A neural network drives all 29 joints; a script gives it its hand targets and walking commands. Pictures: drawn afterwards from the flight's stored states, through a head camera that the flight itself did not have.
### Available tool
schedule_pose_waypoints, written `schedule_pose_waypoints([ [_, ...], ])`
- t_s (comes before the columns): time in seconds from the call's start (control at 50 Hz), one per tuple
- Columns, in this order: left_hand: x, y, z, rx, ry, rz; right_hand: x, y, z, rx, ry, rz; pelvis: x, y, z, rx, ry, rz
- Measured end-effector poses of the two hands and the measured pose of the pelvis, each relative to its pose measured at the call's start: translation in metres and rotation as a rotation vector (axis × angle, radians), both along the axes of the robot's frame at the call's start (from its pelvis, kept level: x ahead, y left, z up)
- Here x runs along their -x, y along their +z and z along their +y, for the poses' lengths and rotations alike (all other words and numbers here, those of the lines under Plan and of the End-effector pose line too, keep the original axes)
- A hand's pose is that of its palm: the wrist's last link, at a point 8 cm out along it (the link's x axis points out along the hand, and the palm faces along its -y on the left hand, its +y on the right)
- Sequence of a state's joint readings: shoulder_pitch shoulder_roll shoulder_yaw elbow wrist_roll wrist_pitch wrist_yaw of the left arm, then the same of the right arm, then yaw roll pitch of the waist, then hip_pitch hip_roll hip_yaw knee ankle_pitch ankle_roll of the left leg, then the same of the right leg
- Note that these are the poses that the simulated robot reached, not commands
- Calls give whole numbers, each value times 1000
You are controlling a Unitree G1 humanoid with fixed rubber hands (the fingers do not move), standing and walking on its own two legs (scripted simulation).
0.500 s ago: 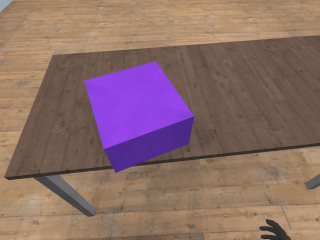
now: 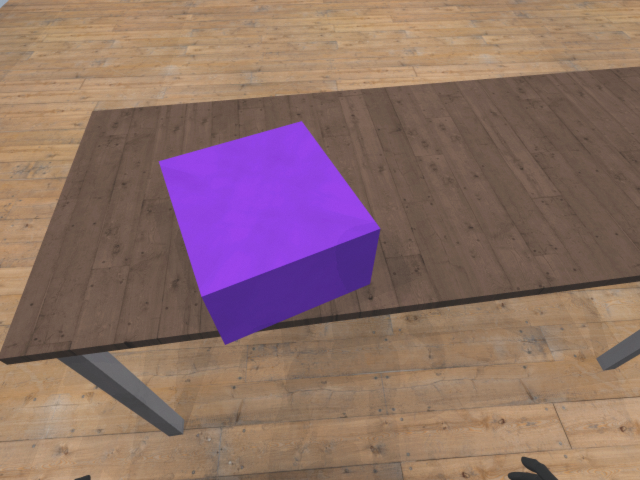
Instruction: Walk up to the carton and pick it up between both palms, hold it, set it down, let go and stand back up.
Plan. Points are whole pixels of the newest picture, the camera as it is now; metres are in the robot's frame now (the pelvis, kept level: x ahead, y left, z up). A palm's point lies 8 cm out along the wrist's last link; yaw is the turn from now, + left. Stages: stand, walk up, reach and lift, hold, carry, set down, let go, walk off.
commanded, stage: walk up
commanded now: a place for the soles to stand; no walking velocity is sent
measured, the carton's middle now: (266, 223) +0.48 +0.06 +0.00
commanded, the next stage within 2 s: reach and lift in 0.22 s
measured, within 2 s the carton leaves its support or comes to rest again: neither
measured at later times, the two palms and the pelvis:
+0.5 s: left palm (125, 439) +0.19 +0.25 -0.09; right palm (522, 418) +0.19 -0.28 -0.10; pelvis -0.01 -0.03 -0.02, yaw +5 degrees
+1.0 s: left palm out of the picture +0.14 +0.26 -0.04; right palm (523, 438) +0.16 -0.26 -0.09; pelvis +0.00 -0.03 +0.00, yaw +5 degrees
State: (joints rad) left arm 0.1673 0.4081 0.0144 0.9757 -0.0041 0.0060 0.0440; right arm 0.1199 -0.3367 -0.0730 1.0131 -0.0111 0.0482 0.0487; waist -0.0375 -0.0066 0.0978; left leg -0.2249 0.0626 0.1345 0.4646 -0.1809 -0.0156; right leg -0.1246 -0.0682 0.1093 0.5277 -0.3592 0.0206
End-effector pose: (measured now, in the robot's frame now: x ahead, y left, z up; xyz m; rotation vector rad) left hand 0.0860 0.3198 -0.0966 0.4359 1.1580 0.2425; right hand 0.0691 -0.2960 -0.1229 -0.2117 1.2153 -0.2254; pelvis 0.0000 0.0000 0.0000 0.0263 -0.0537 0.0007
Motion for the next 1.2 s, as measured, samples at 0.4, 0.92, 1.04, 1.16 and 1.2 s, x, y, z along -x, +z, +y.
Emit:
schedule_pose_waypoints([
  [0.4,-63,-15,-24,52,54,33,-78,-5,-3,20,123,-159,12,-23,-16,18,56,20],
  [0.92,-33,41,-60,107,138,-248,-87,32,22,-71,175,-348,4,0,-36,12,92,-9],
  [1.04,-58,56,-69,129,92,-351,-92,40,34,-108,166,-417,-1,4,-31,10,80,-13],
  [1.16,-71,60,-78,160,93,-414,-102,55,33,-117,187,-466,-6,7,-26,11,64,-23],
  [1.2,-70,59,-81,163,103,-427,-107,61,31,-116,192,-484,-8,8,-26,12,66,-24],
])
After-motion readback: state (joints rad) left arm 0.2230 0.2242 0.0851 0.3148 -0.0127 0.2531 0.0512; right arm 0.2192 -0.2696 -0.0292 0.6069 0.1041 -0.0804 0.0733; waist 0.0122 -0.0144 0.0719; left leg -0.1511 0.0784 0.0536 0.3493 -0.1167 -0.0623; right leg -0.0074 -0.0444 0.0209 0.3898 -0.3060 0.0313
